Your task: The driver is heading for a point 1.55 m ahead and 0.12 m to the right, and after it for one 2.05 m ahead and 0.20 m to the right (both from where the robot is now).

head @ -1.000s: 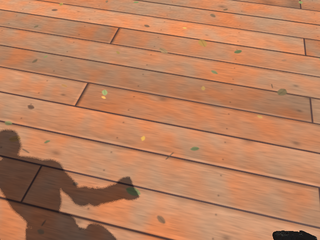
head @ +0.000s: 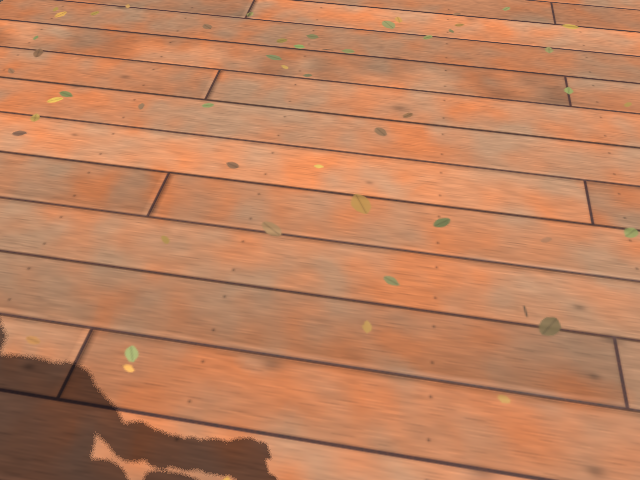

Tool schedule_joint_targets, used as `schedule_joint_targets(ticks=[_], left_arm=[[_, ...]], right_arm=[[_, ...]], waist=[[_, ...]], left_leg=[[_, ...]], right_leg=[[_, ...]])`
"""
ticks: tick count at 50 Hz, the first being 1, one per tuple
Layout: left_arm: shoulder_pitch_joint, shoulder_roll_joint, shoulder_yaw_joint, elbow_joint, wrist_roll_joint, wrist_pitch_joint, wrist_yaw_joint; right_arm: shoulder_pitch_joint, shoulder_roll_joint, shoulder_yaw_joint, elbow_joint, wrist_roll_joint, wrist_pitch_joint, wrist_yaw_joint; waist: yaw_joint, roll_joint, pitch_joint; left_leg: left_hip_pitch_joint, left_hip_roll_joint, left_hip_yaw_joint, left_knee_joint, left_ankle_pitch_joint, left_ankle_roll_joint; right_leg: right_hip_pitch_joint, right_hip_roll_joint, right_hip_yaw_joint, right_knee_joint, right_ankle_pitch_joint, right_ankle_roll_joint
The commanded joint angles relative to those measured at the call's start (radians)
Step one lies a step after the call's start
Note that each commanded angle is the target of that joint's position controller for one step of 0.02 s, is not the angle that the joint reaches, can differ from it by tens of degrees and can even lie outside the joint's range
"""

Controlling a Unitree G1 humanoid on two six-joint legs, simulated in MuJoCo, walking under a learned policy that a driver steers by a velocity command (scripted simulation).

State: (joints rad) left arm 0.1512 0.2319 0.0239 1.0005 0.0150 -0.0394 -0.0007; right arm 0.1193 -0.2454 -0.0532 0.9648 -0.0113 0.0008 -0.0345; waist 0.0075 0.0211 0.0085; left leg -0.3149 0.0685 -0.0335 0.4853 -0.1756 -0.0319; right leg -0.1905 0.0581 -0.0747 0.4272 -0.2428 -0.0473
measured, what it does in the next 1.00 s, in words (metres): stands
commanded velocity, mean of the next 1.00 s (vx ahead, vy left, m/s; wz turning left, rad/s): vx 0.02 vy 0.00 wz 0.00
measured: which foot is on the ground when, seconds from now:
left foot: down 0.00-1.00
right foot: down 0.00-1.00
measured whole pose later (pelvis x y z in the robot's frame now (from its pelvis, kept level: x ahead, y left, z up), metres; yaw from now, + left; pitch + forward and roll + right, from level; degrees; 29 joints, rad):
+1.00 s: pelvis +0.02 +0.02 +0.00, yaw +0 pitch -1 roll +0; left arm 0.26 0.20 0.01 1.12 0.01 -0.01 0.04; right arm 0.14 -0.22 -0.04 1.14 0.00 0.02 -0.04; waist 0.00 0.00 0.04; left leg -0.24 0.01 0.00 0.47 -0.20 0.00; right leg -0.14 -0.01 -0.05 0.45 -0.30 -0.01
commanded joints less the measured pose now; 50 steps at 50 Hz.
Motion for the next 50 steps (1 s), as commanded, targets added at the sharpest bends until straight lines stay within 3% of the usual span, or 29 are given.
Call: schedule_joint_targets(ticks=[1,2,3,8,15,29,50], left_arm=[[0.079,0.094,0.013,-0.015,0.005,0.006,0.012],[0.040,0.111,0.017,-0.021,-0.001,0.016,0.017],[0.029,0.111,0.017,-0.019,-0.005,0.025,0.022],[0.026,0.120,0.021,-0.003,-0.008,0.034,0.024],[0.031,0.115,0.023,0.029,-0.010,0.044,0.027],[0.068,0.107,0.014,0.075,-0.007,0.040,0.036],[0.163,0.063,0.002,0.105,-0.008,0.027,0.041]], right_arm=[[-0.016,-0.125,-0.027,-0.020,0.014,-0.002,0.002],[-0.019,-0.102,-0.021,-0.015,0.008,-0.005,0.006],[-0.024,-0.105,-0.019,-0.010,0.003,-0.009,0.009],[-0.009,-0.113,-0.019,0.032,0.011,-0.022,0.006],[-0.028,-0.110,-0.017,0.065,0.012,-0.011,0.003],[-0.037,-0.097,-0.012,0.109,0.009,0.006,-0.002],[0.026,-0.075,0.000,0.145,0.010,0.007,-0.009]], waist=[[0.031,0.104,-0.038],[0.016,0.073,-0.025],[0.013,0.060,-0.025],[0.005,0.026,-0.068],[0.002,-0.014,-0.058],[-0.001,-0.015,-0.002],[-0.005,-0.023,0.030]], left_leg=[[0.129,0.058,-0.070,-0.069,0.165,0.096],[0.112,0.039,-0.056,-0.076,0.149,0.076],[0.118,0.027,-0.045,-0.070,0.190,0.064],[0.173,0.016,-0.030,-0.032,0.332,0.073],[0.180,0.002,-0.018,-0.029,0.314,0.081],[0.163,-0.021,-0.003,-0.061,0.177,0.069],[0.132,-0.031,0.000,-0.081,0.084,0.062]], right_leg=[[-0.050,-0.070,0.053,-0.073,-0.008,0.016],[-0.043,-0.074,0.052,-0.064,0.014,0.016],[-0.037,-0.081,0.057,-0.055,0.048,0.012],[0.012,-0.099,0.063,-0.032,0.195,0.013],[0.025,-0.103,0.059,-0.028,0.207,0.022],[-0.011,-0.108,0.058,-0.057,0.090,0.030],[-0.047,-0.105,0.058,-0.081,0.007,0.027]])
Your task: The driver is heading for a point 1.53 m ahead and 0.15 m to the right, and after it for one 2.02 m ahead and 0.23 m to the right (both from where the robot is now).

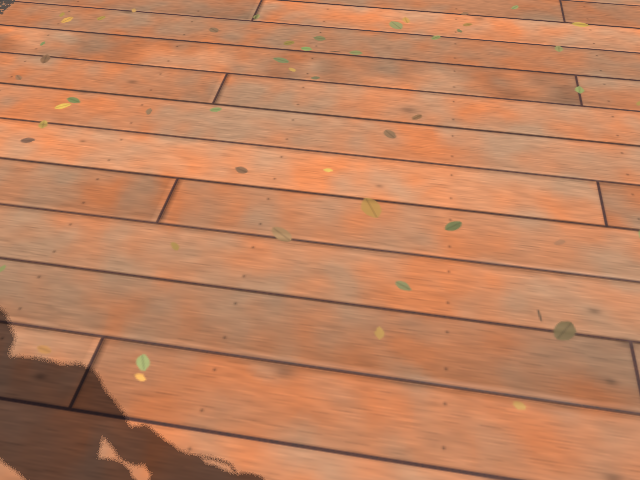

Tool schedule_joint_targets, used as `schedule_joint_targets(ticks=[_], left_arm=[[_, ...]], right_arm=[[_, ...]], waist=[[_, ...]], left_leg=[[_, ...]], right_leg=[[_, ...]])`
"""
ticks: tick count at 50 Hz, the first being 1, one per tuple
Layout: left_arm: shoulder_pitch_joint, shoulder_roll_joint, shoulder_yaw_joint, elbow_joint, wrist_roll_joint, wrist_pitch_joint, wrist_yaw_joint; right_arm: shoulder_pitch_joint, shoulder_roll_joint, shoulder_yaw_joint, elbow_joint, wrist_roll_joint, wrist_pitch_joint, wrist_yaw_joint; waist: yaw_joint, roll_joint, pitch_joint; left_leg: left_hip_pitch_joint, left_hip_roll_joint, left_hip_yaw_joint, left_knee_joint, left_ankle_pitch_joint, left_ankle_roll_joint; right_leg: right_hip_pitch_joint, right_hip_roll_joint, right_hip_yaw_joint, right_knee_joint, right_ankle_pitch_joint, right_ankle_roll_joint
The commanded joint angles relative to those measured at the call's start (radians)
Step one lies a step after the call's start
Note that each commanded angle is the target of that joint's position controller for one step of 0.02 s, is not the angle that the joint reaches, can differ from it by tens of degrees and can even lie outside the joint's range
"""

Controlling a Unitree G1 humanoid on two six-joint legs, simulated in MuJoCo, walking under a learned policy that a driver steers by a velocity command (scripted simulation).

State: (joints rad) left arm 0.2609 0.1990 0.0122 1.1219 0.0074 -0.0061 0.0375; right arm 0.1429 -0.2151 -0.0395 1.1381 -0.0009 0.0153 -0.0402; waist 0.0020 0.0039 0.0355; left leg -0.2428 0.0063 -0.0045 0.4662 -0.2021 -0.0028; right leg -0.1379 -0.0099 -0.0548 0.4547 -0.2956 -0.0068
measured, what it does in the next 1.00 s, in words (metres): walks ahead: right foot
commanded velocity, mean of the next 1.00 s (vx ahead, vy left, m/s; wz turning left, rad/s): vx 0.36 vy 0.00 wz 0.00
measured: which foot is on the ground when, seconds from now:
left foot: down 0.00-0.82, up 0.84-1.00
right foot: down 0.00-0.34, up 0.36-0.78, down 0.80-1.00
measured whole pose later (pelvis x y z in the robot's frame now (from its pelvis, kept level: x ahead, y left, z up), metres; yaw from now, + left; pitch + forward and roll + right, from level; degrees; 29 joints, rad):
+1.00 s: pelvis +0.40 -0.01 +0.00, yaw +0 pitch +0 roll -1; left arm 0.22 0.23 0.06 1.00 0.00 -0.10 -0.04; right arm 0.23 -0.25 -0.06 0.98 0.03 -0.10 -0.02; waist 0.02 0.03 0.04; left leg -0.51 0.10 -0.03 1.20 -0.32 0.06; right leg -0.26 0.06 -0.08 0.38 -0.14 -0.08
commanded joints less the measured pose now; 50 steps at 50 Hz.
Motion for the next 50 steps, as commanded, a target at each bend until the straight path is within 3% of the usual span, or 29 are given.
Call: schedule_joint_targets(ticks=[1,3,5,6,8,10,12,15,16,17,18,19,20,22,24,27,30,33,36,38,40,41,42,43,44,45,46,47,50], left_arm=[[0.058,0.095,0.014,-0.016,-0.001,-0.007,0.003],[0.085,0.087,0.013,-0.005,-0.002,-0.006,0.004],[0.088,0.131,0.029,-0.014,-0.015,-0.001,0.011],[0.102,0.149,0.037,-0.023,-0.020,-0.003,0.014],[0.147,0.211,0.063,-0.022,-0.031,-0.020,0.013],[0.142,0.193,0.066,-0.034,-0.023,-0.040,0.010],[0.107,0.174,0.065,-0.057,-0.034,-0.054,0.001],[0.068,0.187,0.069,-0.075,-0.042,-0.046,-0.011],[0.054,0.180,0.065,-0.084,-0.039,-0.048,-0.014],[0.017,0.125,0.049,-0.106,-0.029,-0.055,-0.019],[0.016,0.046,0.031,-0.152,-0.027,-0.076,-0.016],[-0.018,0.087,0.042,-0.166,-0.054,-0.092,-0.018],[-0.048,0.106,0.044,-0.180,-0.068,-0.105,-0.027],[-0.050,0.127,0.057,-0.168,-0.047,-0.114,-0.030],[-0.043,0.127,0.068,-0.162,-0.037,-0.103,-0.039],[-0.128,0.087,0.061,-0.194,-0.029,-0.086,-0.045],[-0.281,0.060,0.045,-0.251,-0.030,-0.086,-0.053],[-0.376,0.066,0.037,-0.284,-0.036,-0.087,-0.068],[-0.415,0.087,0.039,-0.312,-0.039,-0.095,-0.085],[-0.343,0.131,0.058,-0.304,-0.038,-0.099,-0.089],[-0.062,0.208,0.102,-0.224,-0.040,-0.094,-0.079],[0.116,0.278,0.122,-0.186,-0.027,-0.088,-0.068],[0.180,0.320,0.124,-0.161,-0.012,-0.086,-0.074],[0.147,0.233,0.099,-0.163,-0.019,-0.088,-0.074],[0.046,0.193,0.087,-0.177,-0.024,-0.095,-0.071],[-0.047,0.163,0.075,-0.200,-0.020,-0.104,-0.073],[-0.099,0.136,0.068,-0.204,-0.006,-0.112,-0.078],[-0.118,0.106,0.058,-0.198,0.005,-0.116,-0.081],[-0.078,0.121,0.057,-0.168,-0.003,-0.117,-0.073]], right_arm=[[0.006,-0.104,-0.013,-0.028,0.000,-0.007,-0.004],[0.028,-0.092,-0.010,-0.018,0.000,-0.006,-0.004],[0.034,-0.103,-0.017,-0.020,0.010,-0.007,-0.007],[0.014,-0.103,-0.018,-0.033,0.009,-0.015,-0.005],[-0.031,-0.067,-0.012,-0.068,0.012,-0.045,0.010],[-0.052,-0.073,-0.017,-0.089,0.025,-0.068,0.027],[-0.049,-0.076,-0.019,-0.103,0.038,-0.088,0.038],[0.119,-0.069,-0.036,-0.029,0.034,-0.099,0.042],[0.223,-0.084,-0.048,0.004,0.030,-0.093,0.041],[0.352,-0.150,-0.067,0.023,0.025,-0.094,0.034],[0.470,-0.258,-0.082,0.031,0.023,-0.103,0.042],[0.409,-0.195,-0.055,0.024,0.008,-0.122,0.045],[0.316,-0.144,-0.038,-0.009,0.009,-0.136,0.047],[0.206,-0.106,-0.017,-0.052,0.005,-0.140,0.059],[0.229,-0.077,-0.004,-0.052,-0.001,-0.130,0.055],[0.287,-0.113,-0.006,-0.047,-0.004,-0.121,0.034],[0.296,-0.133,-0.009,-0.064,-0.004,-0.114,0.020],[0.351,-0.140,-0.016,-0.055,0.007,-0.112,0.016],[0.363,-0.142,-0.026,-0.049,0.016,-0.103,0.014],[0.335,-0.168,-0.037,-0.061,0.012,-0.094,0.013],[0.300,-0.168,-0.037,-0.077,0.005,-0.079,0.015],[0.305,-0.134,-0.021,-0.103,-0.009,-0.079,0.019],[0.445,0.030,0.021,-0.105,0.003,-0.103,0.035],[0.353,-0.065,-0.001,-0.107,0.032,-0.135,0.042],[0.246,-0.118,-0.017,-0.148,0.056,-0.152,0.043],[0.187,-0.131,-0.019,-0.165,0.052,-0.159,0.034],[0.164,-0.132,-0.031,-0.167,0.036,-0.154,0.024],[0.193,-0.117,-0.036,-0.163,0.028,-0.139,0.021],[0.196,-0.072,-0.036,-0.175,0.025,-0.104,0.016]], waist=[[0.000,-0.005,0.003],[0.001,-0.011,-0.017],[0.007,-0.054,0.029],[0.020,-0.079,0.067],[0.041,-0.183,0.115],[0.038,-0.162,0.154],[0.019,-0.131,0.147],[-0.059,-0.103,0.064],[-0.101,-0.076,0.030],[-0.152,0.116,-0.010],[-0.160,0.357,-0.088],[-0.120,0.221,-0.046],[-0.086,0.140,0.026],[-0.037,0.062,0.060],[-0.021,0.083,0.052],[-0.028,0.058,0.062],[-0.056,0.059,0.089],[-0.077,0.068,0.111],[-0.057,0.071,0.115],[0.001,0.105,0.039],[0.145,0.127,-0.135],[0.193,0.025,-0.272],[0.094,-0.261,-0.443],[0.130,-0.188,-0.393],[0.108,-0.160,-0.226],[0.073,-0.046,-0.151],[0.035,-0.011,-0.101],[-0.005,-0.028,-0.092],[-0.035,-0.059,-0.037]], left_leg=[[0.059,0.031,-0.029,-0.061,0.111,0.033],[0.065,0.017,-0.014,-0.057,0.012,0.033],[-0.023,-0.033,0.038,0.017,-0.287,0.040],[-0.102,-0.042,0.049,0.069,-0.358,0.046],[-0.226,-0.019,0.074,0.287,-0.237,0.049],[-0.351,0.052,0.017,0.426,-0.280,0.070],[-0.356,0.082,0.004,0.319,-0.302,0.085],[0.083,-0.034,0.142,0.058,-0.059,0.060],[0.217,-0.043,0.123,0.042,-0.044,0.059],[0.339,0.129,-0.139,-0.084,-0.139,0.116],[0.471,0.364,-0.628,-0.274,-0.249,0.276],[0.415,0.415,-0.728,-0.296,-0.368,0.316],[0.366,0.386,-0.618,-0.286,-0.365,0.280],[0.272,0.299,-0.384,-0.301,-0.160,0.209],[0.224,0.233,-0.226,-0.315,0.049,0.171],[0.215,0.216,-0.138,-0.334,0.235,0.187],[0.163,0.189,-0.071,-0.365,0.248,0.180],[0.185,0.204,-0.042,-0.382,0.239,0.182],[0.299,0.245,-0.025,-0.332,0.345,0.167],[0.360,0.258,-0.009,-0.218,0.650,0.146],[0.290,0.203,0.040,0.119,0.870,0.102],[0.035,0.146,0.063,0.442,0.549,0.074],[-0.313,-0.066,-0.007,0.806,-0.277,0.018],[-0.420,-0.037,-0.143,0.936,-0.348,0.044],[-0.500,0.015,-0.110,0.960,-0.280,0.060],[-0.457,0.072,-0.091,0.910,-0.180,0.068],[-0.400,0.109,-0.079,0.848,-0.122,0.068],[-0.331,0.138,-0.087,0.810,-0.093,0.072],[-0.315,0.165,-0.071,0.690,-0.080,0.058]], right_leg=[[-0.100,-0.037,0.038,-0.109,0.061,-0.013],[-0.092,-0.031,0.034,-0.118,-0.036,-0.018],[-0.122,-0.050,0.081,-0.141,-0.330,-0.063],[-0.131,-0.098,0.150,-0.180,-0.457,-0.098],[-0.100,-0.292,0.401,-0.301,-0.571,-0.202],[-0.060,-0.370,0.484,-0.328,-0.481,-0.242],[-0.009,-0.329,0.397,-0.293,-0.339,-0.197],[-0.199,-0.185,0.185,-0.160,-0.186,-0.139],[-0.267,-0.147,0.136,-0.054,-0.079,-0.119],[-0.385,-0.058,0.020,0.279,0.011,-0.058],[-0.608,0.066,0.000,0.605,-0.241,-0.017],[-0.700,0.009,0.128,0.796,-0.263,-0.038],[-0.769,-0.044,0.148,0.850,-0.162,-0.069],[-0.729,-0.110,0.126,0.764,0.023,-0.085],[-0.636,-0.128,0.097,0.663,0.095,-0.071],[-0.645,-0.118,0.058,0.525,0.167,-0.029],[-0.584,-0.085,0.022,0.287,0.287,-0.013],[-0.530,-0.056,-0.003,0.166,0.343,-0.022],[-0.524,-0.048,0.011,0.091,0.314,-0.062],[-0.393,-0.004,-0.011,0.083,0.256,-0.095],[-0.015,0.047,-0.039,0.086,0.242,-0.146],[0.311,-0.144,0.189,0.114,0.191,-0.207],[0.589,-0.388,0.741,-0.062,-0.085,-0.379],[0.546,-0.358,0.824,-0.173,-0.155,-0.337],[0.405,-0.332,0.655,-0.184,-0.077,-0.291],[0.232,-0.302,0.520,-0.207,0.059,-0.264],[0.089,-0.269,0.421,-0.228,0.164,-0.246],[0.006,-0.237,0.352,-0.255,0.200,-0.236],[-0.102,-0.214,0.261,-0.330,0.199,-0.250]])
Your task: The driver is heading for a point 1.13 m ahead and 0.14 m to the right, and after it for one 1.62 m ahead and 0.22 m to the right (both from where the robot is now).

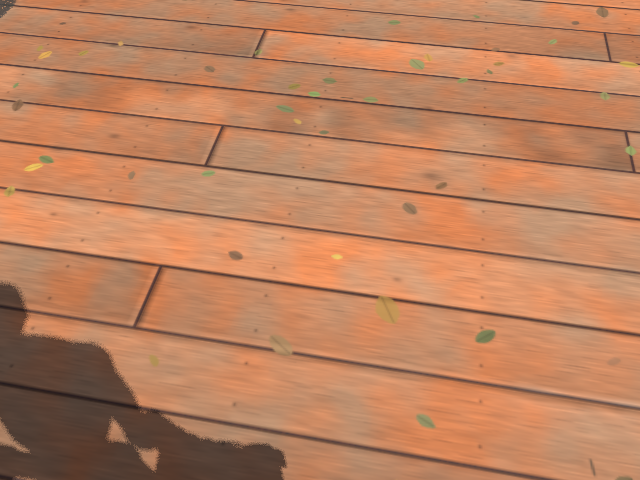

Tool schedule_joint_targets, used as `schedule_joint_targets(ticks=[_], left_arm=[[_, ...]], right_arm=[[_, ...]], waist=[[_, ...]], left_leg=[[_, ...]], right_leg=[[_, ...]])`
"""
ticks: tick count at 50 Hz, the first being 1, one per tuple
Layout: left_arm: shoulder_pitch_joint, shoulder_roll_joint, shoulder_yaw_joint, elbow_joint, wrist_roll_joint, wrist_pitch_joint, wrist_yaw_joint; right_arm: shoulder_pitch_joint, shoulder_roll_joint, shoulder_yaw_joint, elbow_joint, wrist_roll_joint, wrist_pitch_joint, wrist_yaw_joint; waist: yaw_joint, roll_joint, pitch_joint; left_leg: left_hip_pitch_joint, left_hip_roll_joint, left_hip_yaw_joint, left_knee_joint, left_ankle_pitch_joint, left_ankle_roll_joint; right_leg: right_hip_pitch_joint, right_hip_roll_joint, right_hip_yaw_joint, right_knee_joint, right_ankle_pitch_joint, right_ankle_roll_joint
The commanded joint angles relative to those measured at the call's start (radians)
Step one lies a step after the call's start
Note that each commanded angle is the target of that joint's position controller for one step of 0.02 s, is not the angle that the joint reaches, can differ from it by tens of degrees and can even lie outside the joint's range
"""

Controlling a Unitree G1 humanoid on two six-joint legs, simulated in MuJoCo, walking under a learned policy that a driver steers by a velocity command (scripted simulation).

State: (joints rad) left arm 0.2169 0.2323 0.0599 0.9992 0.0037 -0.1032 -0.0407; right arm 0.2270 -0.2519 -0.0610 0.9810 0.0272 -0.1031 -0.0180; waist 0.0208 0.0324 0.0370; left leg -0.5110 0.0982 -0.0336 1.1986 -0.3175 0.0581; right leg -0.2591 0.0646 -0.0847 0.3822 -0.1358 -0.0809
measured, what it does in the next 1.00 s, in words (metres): walks ahead: left foot, then right foot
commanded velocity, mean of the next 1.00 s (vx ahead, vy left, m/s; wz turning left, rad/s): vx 0.50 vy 0.00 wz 0.00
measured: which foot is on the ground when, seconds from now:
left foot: up 0.00-0.34, down 0.36-0.92, up 0.94-1.00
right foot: down 0.00-0.38, up 0.40-0.88, down 0.90-1.00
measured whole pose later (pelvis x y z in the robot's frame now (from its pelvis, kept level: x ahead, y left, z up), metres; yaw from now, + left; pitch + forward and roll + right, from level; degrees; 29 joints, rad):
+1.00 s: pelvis +0.59 +0.02 -0.01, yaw +0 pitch +2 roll +0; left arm 0.08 0.24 0.07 0.90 -0.01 -0.10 -0.03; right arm 0.34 -0.25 -0.06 1.02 0.03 -0.09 0.00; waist -0.02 0.01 0.03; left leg -0.25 0.00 -0.03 1.10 -0.47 0.03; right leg -0.44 0.02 -0.06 0.55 -0.15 -0.06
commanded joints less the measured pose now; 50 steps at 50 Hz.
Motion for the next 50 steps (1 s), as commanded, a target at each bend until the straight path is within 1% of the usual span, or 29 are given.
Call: schedule_joint_targets(ticks=[1,3,5,8,12,15,16,17,18,19,20,21,22,23,25,27,29,31,35,40,42,43,44,45,46,47,48,49,50], left_arm=[[-0.016,0.109,0.014,-0.040,0.001,-0.020,0.015],[0.026,0.136,0.020,-0.032,0.001,-0.016,0.032],[0.058,0.142,0.020,-0.029,-0.003,-0.010,0.042],[0.115,0.152,0.022,-0.017,-0.014,-0.005,0.048],[0.192,0.159,0.028,0.015,-0.023,0.012,0.049],[0.185,0.178,0.039,0.020,-0.024,0.028,0.054],[0.162,0.186,0.041,0.013,-0.024,0.033,0.054],[0.142,0.173,0.036,0.006,-0.023,0.039,0.054],[0.142,0.137,0.020,-0.013,-0.012,0.040,0.055],[0.258,0.017,-0.016,-0.029,-0.004,0.021,0.044],[0.233,0.053,-0.011,-0.017,-0.021,-0.007,0.038],[0.138,0.137,0.012,-0.043,-0.049,-0.023,0.034],[0.072,0.145,0.013,-0.060,-0.052,-0.028,0.039],[0.040,0.139,0.019,-0.062,-0.039,-0.023,0.047],[0.074,0.104,0.024,-0.053,-0.027,0.006,0.053],[0.077,0.076,0.023,-0.054,-0.023,0.024,0.055],[0.006,0.083,0.027,-0.080,-0.014,0.029,0.057],[-0.063,0.078,0.027,-0.104,-0.009,0.026,0.053],[-0.201,0.054,0.015,-0.140,-0.016,0.018,0.038],[-0.321,0.061,0.004,-0.190,-0.025,0.008,0.010],[-0.308,0.081,0.009,-0.198,-0.027,0.001,0.000],[-0.267,0.100,0.017,-0.190,-0.027,-0.001,-0.001],[-0.181,0.128,0.032,-0.168,-0.024,-0.003,0.000],[-0.012,0.174,0.058,-0.113,-0.021,-0.002,0.006],[0.175,0.251,0.079,-0.074,-0.009,0.000,0.015],[0.227,0.301,0.085,-0.052,-0.007,0.005,0.011],[0.214,0.212,0.058,-0.058,-0.018,0.005,0.011],[0.125,0.169,0.046,-0.074,-0.020,0.001,0.016],[0.045,0.146,0.037,-0.095,-0.014,-0.001,0.017]], right_arm=[[0.068,-0.044,-0.016,-0.037,-0.008,0.019,-0.008],[-0.024,-0.057,-0.020,-0.071,-0.020,0.021,-0.008],[-0.092,-0.052,-0.018,-0.092,-0.022,0.017,0.000],[-0.205,-0.036,-0.008,-0.118,-0.015,0.010,0.012],[-0.311,-0.042,0.001,-0.158,-0.004,0.005,0.035],[-0.290,-0.078,-0.008,-0.172,-0.001,-0.005,0.050],[-0.227,-0.102,-0.020,-0.158,-0.002,-0.008,0.051],[-0.084,-0.139,-0.042,-0.114,-0.005,-0.008,0.048],[0.110,-0.206,-0.068,-0.063,-0.015,-0.008,0.040],[0.233,-0.312,-0.093,-0.034,-0.028,-0.001,0.038],[0.240,-0.232,-0.067,-0.034,-0.024,0.000,0.042],[0.145,-0.173,-0.048,-0.049,-0.017,-0.004,0.042],[0.054,-0.135,-0.035,-0.075,-0.019,-0.005,0.041],[-0.012,-0.101,-0.024,-0.084,-0.028,-0.006,0.044],[-0.044,-0.067,-0.013,-0.078,-0.040,-0.011,0.050],[-0.008,-0.091,-0.019,-0.060,-0.035,-0.015,0.043],[0.030,-0.120,-0.025,-0.046,-0.035,-0.016,0.030],[0.061,-0.122,-0.024,-0.036,-0.031,-0.010,0.018],[0.122,-0.129,-0.023,-0.017,-0.021,-0.003,0.008],[0.203,-0.139,-0.032,0.025,-0.013,0.018,0.002],[0.195,-0.150,-0.039,0.029,-0.010,0.028,-0.002],[0.177,-0.159,-0.042,0.025,-0.010,0.033,-0.003],[0.152,-0.165,-0.044,0.019,-0.009,0.037,-0.003],[0.138,-0.144,-0.035,0.011,-0.011,0.042,-0.002],[0.153,-0.113,-0.019,-0.012,-0.028,0.042,-0.002],[0.276,0.026,0.019,-0.015,-0.026,0.017,0.010],[0.211,-0.071,-0.001,-0.009,-0.002,-0.009,0.017],[0.114,-0.121,-0.014,-0.040,0.020,-0.025,0.020],[0.056,-0.124,-0.015,-0.053,0.017,-0.030,0.013]], waist=[[-0.051,-0.082,-0.017],[-0.030,-0.069,0.009],[-0.013,-0.071,0.016],[0.025,-0.076,0.028],[0.057,-0.082,0.053],[0.019,-0.107,0.032],[-0.023,-0.121,-0.007],[-0.096,-0.113,-0.090],[-0.163,-0.059,-0.231],[-0.125,0.191,-0.378],[-0.137,0.211,-0.437],[-0.125,0.155,-0.284],[-0.100,0.083,-0.191],[-0.069,0.030,-0.119],[-0.014,0.060,-0.079],[-0.001,0.049,-0.056],[-0.009,0.024,-0.028],[-0.024,0.019,-0.014],[-0.066,0.026,0.019],[-0.095,0.026,0.062],[-0.070,0.039,0.048],[-0.043,0.054,0.020],[0.010,0.066,-0.036],[0.086,0.050,-0.136],[0.136,-0.062,-0.288],[0.060,-0.326,-0.405],[0.095,-0.243,-0.388],[0.086,-0.203,-0.247],[0.057,-0.109,-0.170]], left_leg=[[-0.083,0.079,-0.035,-0.091,0.075,-0.015],[-0.164,0.084,-0.029,-0.214,0.186,-0.041],[-0.177,0.071,-0.014,-0.351,0.306,-0.050],[-0.126,0.025,0.031,-0.532,0.420,-0.054],[-0.146,0.001,0.035,-0.642,0.382,-0.040],[-0.089,-0.022,0.040,-0.689,0.272,0.000],[0.010,-0.051,0.065,-0.701,0.243,0.017],[0.198,-0.086,0.094,-0.716,0.246,0.043],[0.496,0.007,-0.009,-0.679,0.255,0.095],[0.890,0.263,-0.476,-0.748,0.108,0.260],[0.929,0.305,-0.719,-0.901,0.001,0.283],[0.813,0.269,-0.572,-0.906,-0.018,0.224],[0.661,0.232,-0.429,-0.921,0.051,0.190],[0.512,0.192,-0.324,-0.956,0.132,0.172],[0.361,0.139,-0.214,-1.017,0.200,0.153],[0.322,0.128,-0.157,-1.054,0.269,0.169],[0.340,0.131,-0.128,-1.075,0.327,0.178],[0.368,0.119,-0.091,-1.082,0.357,0.166],[0.388,0.088,-0.020,-1.096,0.331,0.136],[0.553,0.150,-0.023,-1.034,0.366,0.132],[0.605,0.175,-0.026,-0.982,0.459,0.116],[0.613,0.174,-0.019,-0.935,0.585,0.105],[0.604,0.155,0.003,-0.835,0.760,0.089],[0.536,0.099,0.043,-0.642,0.824,0.061],[0.312,0.035,0.087,-0.322,0.536,0.024],[-0.080,-0.164,0.044,0.016,-0.184,-0.038],[-0.194,-0.125,-0.092,0.143,-0.264,-0.020],[-0.266,-0.073,-0.073,0.161,-0.187,-0.005],[-0.234,-0.017,-0.045,0.116,-0.090,0.000]], right_leg=[[0.011,-0.289,0.275,-0.278,0.039,-0.181],[0.038,-0.288,0.253,-0.297,0.054,-0.179],[0.064,-0.266,0.206,-0.297,0.086,-0.155],[0.090,-0.239,0.143,-0.291,0.105,-0.126],[0.228,-0.289,0.142,-0.237,0.113,-0.118],[0.318,-0.334,0.155,-0.156,0.235,-0.092],[0.324,-0.325,0.140,-0.081,0.391,-0.077],[0.297,-0.280,0.101,0.085,0.534,-0.053],[0.139,-0.224,0.056,0.351,0.428,-0.019],[-0.280,-0.049,0.024,0.759,-0.027,0.059],[-0.424,-0.018,0.177,0.913,-0.430,0.049],[-0.521,-0.082,0.194,0.976,-0.383,0.026],[-0.513,-0.140,0.166,0.946,-0.287,0.015],[-0.468,-0.178,0.149,0.876,-0.212,0.016],[-0.352,-0.218,0.155,0.784,-0.138,0.019],[-0.351,-0.225,0.142,0.724,-0.098,0.033],[-0.421,-0.228,0.140,0.622,-0.010,0.053],[-0.458,-0.223,0.135,0.504,0.096,0.067],[-0.413,-0.180,0.090,0.280,0.252,0.069],[-0.451,-0.156,0.087,0.159,0.184,0.043],[-0.410,-0.141,0.080,0.131,0.110,0.018],[-0.333,-0.118,0.062,0.124,0.074,0.003],[-0.195,-0.081,0.029,0.113,0.063,-0.017],[0.040,-0.063,0.019,0.113,0.087,-0.047],[0.364,-0.248,0.235,0.144,0.101,-0.112],[0.664,-0.460,0.735,0.003,-0.099,-0.275],[0.655,-0.440,0.802,-0.068,-0.203,-0.248],[0.535,-0.411,0.645,-0.078,-0.155,-0.202],[0.383,-0.376,0.523,-0.101,-0.051,-0.176]])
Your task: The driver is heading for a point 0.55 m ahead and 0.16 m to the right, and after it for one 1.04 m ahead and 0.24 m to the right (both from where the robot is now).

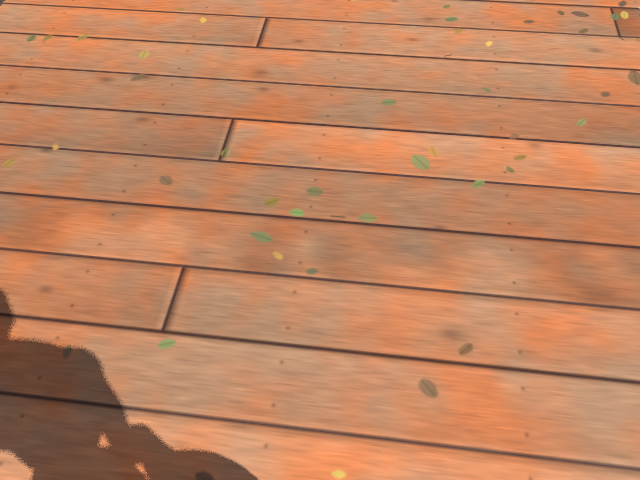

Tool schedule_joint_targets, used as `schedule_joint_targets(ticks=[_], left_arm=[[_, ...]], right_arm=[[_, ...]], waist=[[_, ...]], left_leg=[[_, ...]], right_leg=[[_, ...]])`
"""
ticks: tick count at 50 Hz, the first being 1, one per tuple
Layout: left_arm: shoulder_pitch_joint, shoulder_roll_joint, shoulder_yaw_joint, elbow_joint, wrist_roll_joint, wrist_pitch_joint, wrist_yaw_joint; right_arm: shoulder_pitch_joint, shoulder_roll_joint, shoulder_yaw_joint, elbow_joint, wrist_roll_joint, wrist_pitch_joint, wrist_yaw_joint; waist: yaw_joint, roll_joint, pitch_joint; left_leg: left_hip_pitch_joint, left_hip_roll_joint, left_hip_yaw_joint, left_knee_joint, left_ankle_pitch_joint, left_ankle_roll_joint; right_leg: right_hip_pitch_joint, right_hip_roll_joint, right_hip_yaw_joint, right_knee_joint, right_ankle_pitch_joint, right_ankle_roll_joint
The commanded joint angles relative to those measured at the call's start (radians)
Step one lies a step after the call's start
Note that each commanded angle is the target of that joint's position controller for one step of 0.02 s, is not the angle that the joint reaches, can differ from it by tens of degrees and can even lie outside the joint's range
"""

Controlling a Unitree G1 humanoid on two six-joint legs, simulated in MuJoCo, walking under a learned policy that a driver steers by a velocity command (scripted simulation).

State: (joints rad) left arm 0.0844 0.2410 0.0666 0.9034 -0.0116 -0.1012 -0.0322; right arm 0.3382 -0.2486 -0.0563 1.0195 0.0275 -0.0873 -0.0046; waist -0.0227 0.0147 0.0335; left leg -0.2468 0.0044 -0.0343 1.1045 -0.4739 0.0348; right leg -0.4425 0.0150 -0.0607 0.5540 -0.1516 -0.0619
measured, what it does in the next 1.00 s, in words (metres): walks ahead, turning right: left foot, then right foot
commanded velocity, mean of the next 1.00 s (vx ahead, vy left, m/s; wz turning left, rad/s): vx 0.50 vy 0.00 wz -0.27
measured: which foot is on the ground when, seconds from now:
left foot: up 0.00-0.44, down 0.46-1.00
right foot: down 0.00-0.48, up 0.50-0.98, down 1.00-1.00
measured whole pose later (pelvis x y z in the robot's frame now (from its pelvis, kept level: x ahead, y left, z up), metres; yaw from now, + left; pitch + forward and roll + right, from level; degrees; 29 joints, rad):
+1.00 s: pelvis +0.55 -0.01 -0.01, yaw -19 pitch +2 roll +2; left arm 0.05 0.24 0.08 0.79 -0.03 -0.03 -0.06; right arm 0.32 -0.26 -0.09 0.97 0.02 -0.05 -0.03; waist -0.04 -0.01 0.03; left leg 0.09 0.09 0.32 0.45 -0.47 -0.06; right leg -0.52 -0.03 -0.08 0.61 -0.14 -0.13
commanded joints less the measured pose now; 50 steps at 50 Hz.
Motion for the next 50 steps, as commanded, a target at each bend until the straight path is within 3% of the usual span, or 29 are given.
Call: schedule_joint_targets(ticks=[1,2,3,5,7,9,13,17,19,21,22,23,24,25,26,28,30,32,35,39,42,45,47,48,49,50], left_arm=[[0.124,0.112,0.023,-0.005,0.014,-0.006,0.006],[0.103,0.082,0.013,-0.003,0.025,-0.010,0.003],[0.108,0.077,0.011,0.004,0.025,-0.011,0.001],[0.136,0.104,0.017,0.021,0.016,-0.015,0.008],[0.166,0.135,0.024,0.032,0.016,-0.014,0.023],[0.193,0.140,0.024,0.040,0.013,-0.008,0.033],[0.253,0.145,0.023,0.060,0.002,-0.001,0.040],[0.329,0.150,0.027,0.097,-0.006,0.015,0.041],[0.332,0.160,0.032,0.103,-0.010,0.026,0.045],[0.294,0.182,0.040,0.093,-0.012,0.035,0.048],[0.272,0.168,0.034,0.083,-0.012,0.038,0.047],[0.260,0.128,0.018,0.060,-0.001,0.037,0.046],[0.383,0.002,-0.016,0.045,0.001,0.021,0.041],[0.368,0.055,-0.006,0.059,-0.017,0.003,0.036],[0.284,0.135,0.018,0.037,-0.041,-0.003,0.037],[0.201,0.124,0.026,0.020,-0.032,0.008,0.048],[0.238,0.079,0.032,0.026,-0.027,0.039,0.050],[0.231,0.051,0.033,0.013,-0.026,0.061,0.049],[0.166,0.058,0.039,-0.021,-0.015,0.070,0.046],[0.049,0.043,0.029,-0.064,-0.008,0.062,0.019],[-0.060,0.032,0.017,-0.111,-0.006,0.061,-0.001],[-0.113,0.041,0.014,-0.157,-0.010,0.064,-0.020],[-0.082,0.073,0.027,-0.173,-0.012,0.066,-0.027],[-0.017,0.101,0.042,-0.167,-0.014,0.068,-0.028],[0.116,0.144,0.066,-0.138,-0.019,0.067,-0.025],[0.283,0.220,0.106,-0.094,-0.020,0.071,-0.008]], right_arm=[[-0.083,-0.123,-0.028,-0.095,0.002,-0.041,-0.007],[-0.064,-0.110,-0.033,-0.091,-0.004,-0.027,-0.009],[-0.042,-0.084,-0.032,-0.087,-0.005,-0.013,-0.010],[-0.052,-0.059,-0.030,-0.094,-0.009,0.005,-0.013],[-0.126,-0.066,-0.032,-0.121,-0.018,0.011,-0.016],[-0.191,-0.063,-0.031,-0.141,-0.023,0.010,-0.011],[-0.325,-0.041,-0.019,-0.175,-0.015,0.003,0.004],[-0.435,-0.048,-0.010,-0.216,-0.007,-0.004,0.024],[-0.439,-0.067,-0.014,-0.233,-0.005,-0.015,0.035],[-0.345,-0.110,-0.032,-0.215,-0.005,-0.025,0.036],[-0.207,-0.149,-0.054,-0.174,-0.009,-0.028,0.030],[-0.014,-0.215,-0.077,-0.132,-0.026,-0.031,0.020],[0.099,-0.314,-0.101,-0.106,-0.038,-0.023,0.015],[0.110,-0.226,-0.075,-0.107,-0.034,-0.019,0.017],[0.022,-0.165,-0.055,-0.119,-0.027,-0.020,0.014],[-0.125,-0.092,-0.032,-0.139,-0.031,-0.023,0.015],[-0.177,-0.064,-0.026,-0.132,-0.044,-0.029,0.018],[-0.171,-0.082,-0.033,-0.120,-0.045,-0.034,0.011],[-0.141,-0.111,-0.043,-0.106,-0.050,-0.035,-0.006],[-0.112,-0.136,-0.048,-0.103,-0.044,-0.026,-0.022],[-0.052,-0.156,-0.056,-0.091,-0.032,-0.012,-0.028],[-0.021,-0.175,-0.065,-0.085,-0.018,0.009,-0.026],[-0.045,-0.205,-0.073,-0.097,-0.008,0.022,-0.028],[-0.058,-0.220,-0.077,-0.104,-0.004,0.029,-0.029],[-0.081,-0.228,-0.077,-0.111,0.001,0.037,-0.029],[-0.080,-0.217,-0.070,-0.121,-0.006,0.036,-0.030]], waist=[[0.069,-0.058,-0.111],[0.034,-0.069,-0.097],[0.017,-0.083,-0.090],[0.005,-0.080,-0.056],[0.015,-0.062,-0.025],[0.030,-0.060,-0.010],[0.072,-0.069,0.020],[0.107,-0.069,0.056],[0.085,-0.080,0.056],[0.021,-0.106,0.003],[-0.049,-0.095,-0.080],[-0.120,-0.044,-0.229],[-0.086,0.203,-0.393],[-0.102,0.235,-0.453],[-0.090,0.172,-0.288],[-0.036,0.082,-0.116],[0.021,0.113,-0.060],[0.038,0.090,-0.031],[0.036,0.053,-0.003],[0.007,0.034,0.027],[-0.034,0.014,0.066],[-0.039,0.026,0.078],[0.001,0.059,0.032],[0.044,0.079,-0.015],[0.123,0.074,-0.085],[0.198,0.026,-0.176]], left_leg=[[-0.451,0.109,-0.035,0.146,0.126,0.020],[-0.385,0.135,-0.043,0.108,0.161,0.022],[-0.350,0.143,-0.042,0.075,0.174,0.021],[-0.359,0.157,-0.030,-0.004,0.201,0.006],[-0.424,0.162,-0.023,-0.109,0.296,-0.016],[-0.453,0.157,-0.016,-0.227,0.415,-0.029],[-0.400,0.110,0.031,-0.450,0.576,-0.030],[-0.420,0.088,0.032,-0.553,0.534,-0.017],[-0.396,0.077,0.020,-0.597,0.466,0.001],[-0.237,0.038,0.043,-0.628,0.409,0.021],[-0.040,0.014,0.063,-0.645,0.416,0.043],[0.272,0.124,-0.040,-0.591,0.435,0.096],[0.667,0.393,-0.459,-0.649,0.303,0.237],[0.665,0.430,-0.666,-0.778,0.188,0.258],[0.536,0.398,-0.515,-0.796,0.140,0.203],[0.246,0.327,-0.283,-0.869,0.203,0.146],[0.092,0.278,-0.140,-0.935,0.269,0.122],[0.054,0.274,-0.051,-0.970,0.350,0.133],[0.083,0.273,0.042,-0.988,0.434,0.139],[0.122,0.255,0.161,-0.999,0.480,0.118],[0.211,0.280,0.207,-0.984,0.505,0.115],[0.320,0.309,0.239,-0.915,0.621,0.102],[0.351,0.313,0.269,-0.801,0.939,0.082],[0.352,0.308,0.281,-0.691,1.109,0.070],[0.315,0.280,0.303,-0.507,1.183,0.047],[0.142,0.240,0.311,-0.246,1.018,0.000]], right_leg=[[0.431,-0.297,0.419,-0.301,0.052,-0.183],[0.351,-0.268,0.360,-0.331,0.095,-0.173],[0.309,-0.259,0.331,-0.358,0.104,-0.175],[0.263,-0.253,0.278,-0.405,0.126,-0.188],[0.267,-0.251,0.243,-0.434,0.146,-0.190],[0.286,-0.232,0.199,-0.444,0.165,-0.172],[0.305,-0.195,0.118,-0.449,0.160,-0.136],[0.424,-0.242,0.132,-0.399,0.166,-0.134],[0.474,-0.272,0.164,-0.347,0.214,-0.123],[0.475,-0.271,0.177,-0.249,0.377,-0.102],[0.436,-0.222,0.148,-0.103,0.490,-0.077],[0.267,-0.159,0.105,0.158,0.362,-0.041],[-0.130,0.005,0.037,0.552,-0.099,0.037],[-0.240,0.011,0.178,0.710,-0.435,0.032],[-0.324,-0.046,0.187,0.774,-0.381,0.018],[-0.279,-0.131,0.151,0.703,-0.220,0.009],[-0.173,-0.168,0.159,0.637,-0.144,0.006],[-0.183,-0.175,0.155,0.608,-0.093,0.011],[-0.264,-0.171,0.173,0.498,0.041,0.027],[-0.253,-0.152,0.109,0.281,0.200,0.032],[-0.278,-0.142,0.059,0.175,0.196,0.020],[-0.285,-0.120,0.016,0.116,0.092,-0.008],[-0.177,-0.063,-0.042,0.105,-0.010,-0.043],[-0.078,-0.021,-0.072,0.107,-0.060,-0.064],[0.102,0.029,-0.092,0.053,-0.034,-0.095],[0.395,0.032,-0.019,0.000,0.015,-0.138]])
